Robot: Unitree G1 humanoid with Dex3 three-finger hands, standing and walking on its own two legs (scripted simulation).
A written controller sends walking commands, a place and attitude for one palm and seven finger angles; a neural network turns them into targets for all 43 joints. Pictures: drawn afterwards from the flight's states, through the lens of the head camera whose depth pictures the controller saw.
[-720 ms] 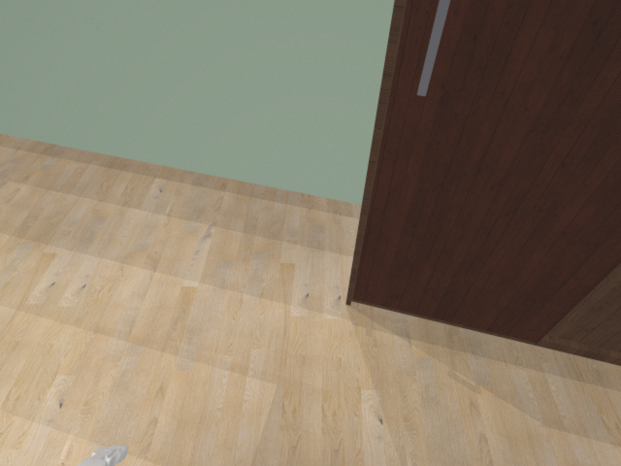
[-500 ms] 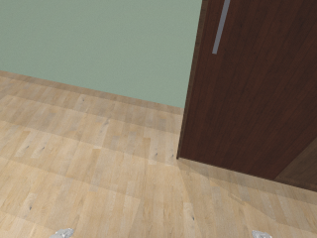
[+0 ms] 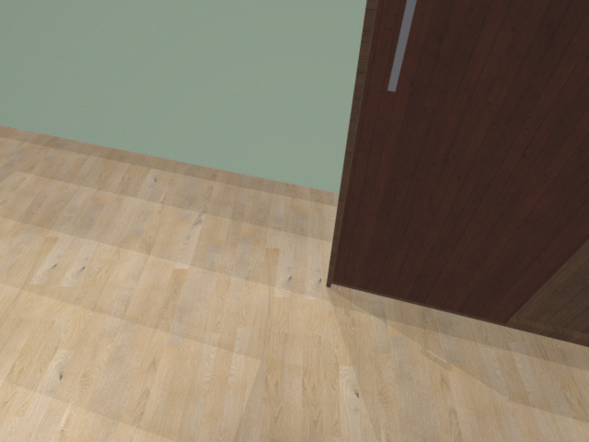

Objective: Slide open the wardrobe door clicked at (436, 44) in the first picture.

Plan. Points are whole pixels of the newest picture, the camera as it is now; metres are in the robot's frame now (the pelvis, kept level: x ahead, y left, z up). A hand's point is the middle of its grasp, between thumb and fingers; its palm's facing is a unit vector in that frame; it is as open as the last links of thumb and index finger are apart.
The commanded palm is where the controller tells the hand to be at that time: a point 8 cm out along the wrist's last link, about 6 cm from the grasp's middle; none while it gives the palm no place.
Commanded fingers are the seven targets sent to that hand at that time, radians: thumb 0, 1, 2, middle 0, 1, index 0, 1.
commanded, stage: stand and wait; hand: left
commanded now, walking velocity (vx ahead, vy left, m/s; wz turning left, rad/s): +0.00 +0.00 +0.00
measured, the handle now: (407, 17) +0.78 -0.16 +0.24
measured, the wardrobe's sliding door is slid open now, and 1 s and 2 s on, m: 0.00 0.00 0.00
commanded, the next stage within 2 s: look at it before walking up in 0.14 s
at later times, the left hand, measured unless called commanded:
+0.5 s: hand out of the picture +0.08 +0.24 -0.15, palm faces -0.03 -0.94 -0.33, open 7.4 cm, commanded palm none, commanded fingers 0.00 0.90 0.90 -0.20 -0.30 -0.20 -0.30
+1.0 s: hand out of the picture +0.08 +0.24 -0.15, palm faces -0.04 -0.94 -0.34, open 7.4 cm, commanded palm none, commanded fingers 0.00 0.90 0.90 -0.20 -0.30 -0.20 -0.30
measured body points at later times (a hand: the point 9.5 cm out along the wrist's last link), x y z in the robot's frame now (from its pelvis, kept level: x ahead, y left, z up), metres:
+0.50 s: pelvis +0.00 +0.00 +0.00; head +0.00 -0.01 +0.45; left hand +0.08 +0.29 -0.13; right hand +0.08 -0.30 -0.13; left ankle +0.00 +0.12 -0.74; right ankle +0.00 -0.13 -0.74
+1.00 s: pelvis +0.00 +0.00 +0.00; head +0.01 -0.01 +0.45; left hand +0.08 +0.29 -0.13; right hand +0.09 -0.30 -0.13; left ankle +0.00 +0.12 -0.74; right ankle +0.00 -0.13 -0.74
